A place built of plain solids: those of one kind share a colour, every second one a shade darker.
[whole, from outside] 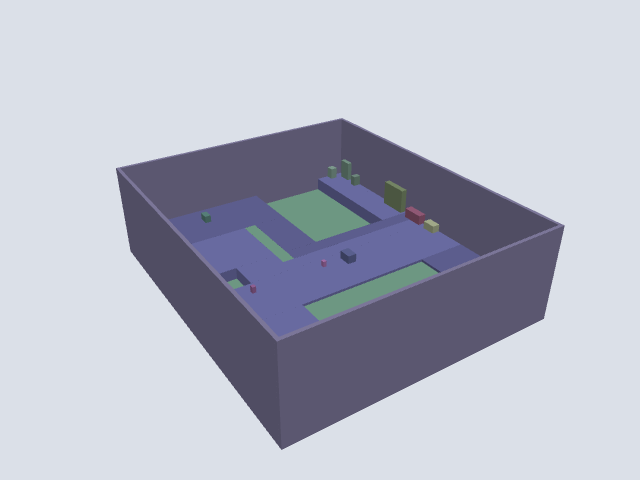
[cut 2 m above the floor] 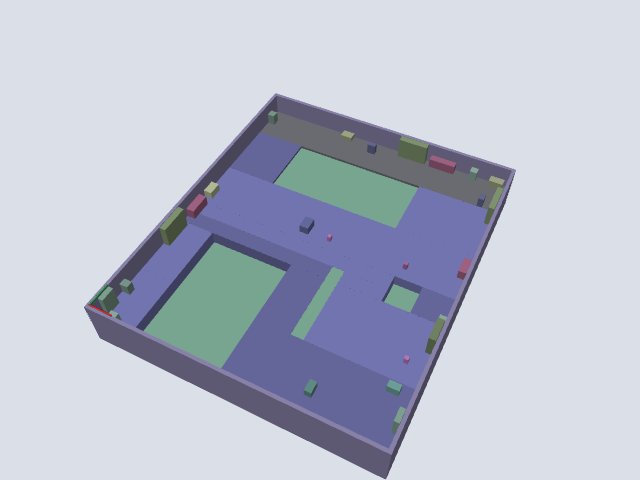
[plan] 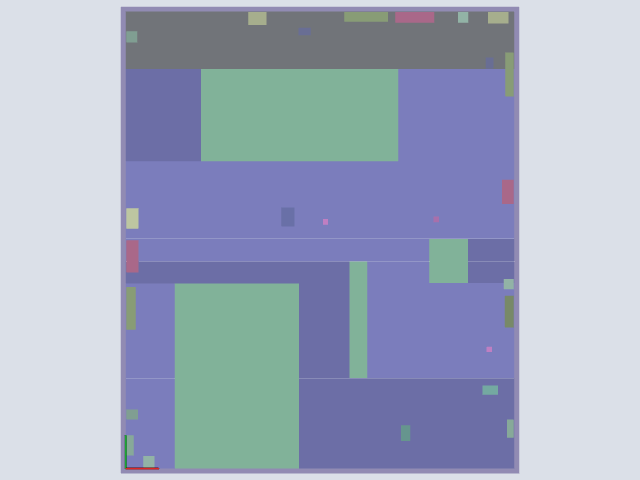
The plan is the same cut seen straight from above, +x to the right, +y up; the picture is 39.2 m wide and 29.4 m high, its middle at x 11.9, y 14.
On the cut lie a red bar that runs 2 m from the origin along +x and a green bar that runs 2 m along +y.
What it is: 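A vehicle workshop, tram depot or goods shed with inspection pits, wash bays, truck wells or a traverser pit in its floor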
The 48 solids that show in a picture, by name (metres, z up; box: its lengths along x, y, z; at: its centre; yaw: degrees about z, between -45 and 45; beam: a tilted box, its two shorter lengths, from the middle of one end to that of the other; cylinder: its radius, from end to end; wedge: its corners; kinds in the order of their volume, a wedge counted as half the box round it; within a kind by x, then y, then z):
{
 "floor_1": {"box": [3.01, 5.54, 2.4], "at": [1.5, 2.77, -1.2]},
 "floor_2": {"box": [3.01, 5.79, 2.4], "at": [1.5, 8.44, -1.2]},
 "floor_3": {"box": [4.61, 5.65, 2.4], "at": [2.31, 21.64, -1.2]},
 "floor_4": {"box": [13.71, 0.04, 2.4], "at": [6.86, 11.35, -1.2]},
 "floor_5": {"box": [13.71, 1.32, 2.4], "at": [6.86, 12.03, -1.2]},
 "floor_6": {"box": [18.59, 1.38, 2.4], "at": [9.29, 13.38, -1.2]},
 "floor_7": {"box": [23.8, 4.75, 2.4], "at": [11.9, 16.45, -1.2]},
 "floor_8": {"box": [3.1, 5.79, 2.4], "at": [12.16, 8.44, -1.2]},
 "floor_9": {"box": [3.8, 1.32, 2.4], "at": [16.69, 12.03, -1.2]},
 "floor_10": {"box": [13.19, 5.54, 2.4], "at": [17.2, 2.77, -1.2]},
 "floor_11": {"box": [9.01, 5.79, 2.4], "at": [19.3, 8.44, -1.2]},
 "floor_12": {"box": [9.01, 0.04, 2.4], "at": [19.3, 11.35, -1.2]},
 "floor_13": {"box": [7.11, 5.65, 2.4], "at": [20.25, 21.64, -1.2]},
 "floor_14": {"box": [2.83, 1.32, 2.4], "at": [22.39, 12.03, -1.2]},
 "floor_15": {"box": [2.83, 1.38, 2.4], "at": [22.39, 13.38, -1.2]},
 "bay_floor_1": {"box": [7.6, 11.33, 1.17], "at": [6.81, 5.67, -1.81]},
 "bay_floor_2": {"box": [12.08, 5.65, 2.18], "at": [10.65, 21.64, -1.31]},
 "bay_floor_3": {"box": [1.08, 7.15, 2.4], "at": [14.25, 9.12, -1.2]},
 "bay_floor_4": {"box": [2.38, 2.7, 1.35], "at": [19.78, 12.72, -1.72]},
 "wall_1": {"box": [0.3, 27.99, 8.57], "at": [-0.15, 13.99, 1.89]},
 "wall_2": {"box": [24.4, 0.3, 8.57], "at": [11.9, -0.15, 1.89]},
 "wall_3": {"box": [24.4, 0.3, 8.57], "at": [11.9, 28.14, 1.89]},
 "wall_4": {"box": [0.3, 27.99, 8.57], "at": [23.95, 13.99, 1.89]},
 "rack_1": {"box": [0.58, 2.63, 2.37], "at": [0.32, 9.81, 1.14]},
 "rack_2": {"box": [2.67, 0.6, 2.29], "at": [14.72, 27.66, 1.09]},
 "rack_3": {"box": [0.56, 1.94, 2.32], "at": [23.49, 9.61, 1.11]},
 "rack_4": {"box": [0.52, 2.7, 2.25], "at": [23.51, 24.14, 1.07]},
 "bench_1": {"box": [0.75, 1.99, 0.97], "at": [0.41, 12.99, 0.43]},
 "bench_2": {"box": [2.4, 0.65, 0.95], "at": [17.7, 27.64, 0.42]},
 "bench_3": {"box": [0.72, 1.5, 0.91], "at": [23.41, 16.95, 0.41]},
 "bin_1": {"box": [0.67, 0.69, 1.07], "at": [0.36, 26.43, 0.48]},
 "bin_2": {"box": [0.73, 0.61, 1.04], "at": [0.4, 3.31, 0.47]},
 "bin_3": {"box": [0.69, 0.74, 1.15], "at": [1.43, 0.4, 0.53]},
 "bin_4": {"box": [0.63, 0.66, 1.09], "at": [20.66, 27.63, 0.49]},
 "bin_5": {"box": [0.61, 0.62, 1.01], "at": [23.46, 11.3, 0.46]},
 "cupboard_1": {"box": [0.46, 1.25, 1.95], "at": [0.26, 1.43, 0.93]},
 "cupboard_2": {"box": [0.42, 1.13, 1.91], "at": [23.56, 2.44, 0.91]},
 "crates_1": {"box": [0.76, 1.26, 0.77], "at": [0.41, 15.31, 0.34]},
 "crates_2": {"box": [1.11, 0.79, 0.51], "at": [8.06, 27.57, 0.2]},
 "crates_3": {"box": [1.26, 0.7, 0.78], "at": [22.82, 27.61, 0.34]},
 "chest_1": {"box": [0.57, 0.96, 0.72], "at": [17.14, 2.17, 0.31]},
 "chest_2": {"box": [0.95, 0.57, 0.78], "at": [22.32, 4.8, 0.34]},
 "stack_1": {"box": [0.81, 1.18, 0.8], "at": [9.94, 15.41, 0.35]},
 "trolley_1": {"box": [0.75, 0.46, 1.0], "at": [10.96, 26.77, 0.45]},
 "trolley_2": {"box": [0.48, 0.69, 0.98], "at": [22.29, 24.84, 0.44]},
 "stand_1": {"box": [0.31, 0.36, 0.58], "at": [12.23, 15.11, 0.24]},
 "stand_2": {"box": [0.34, 0.36, 0.63], "at": [19.02, 15.26, 0.27]},
 "stand_3": {"box": [0.35, 0.33, 0.63], "at": [22.27, 7.3, 0.27]}
}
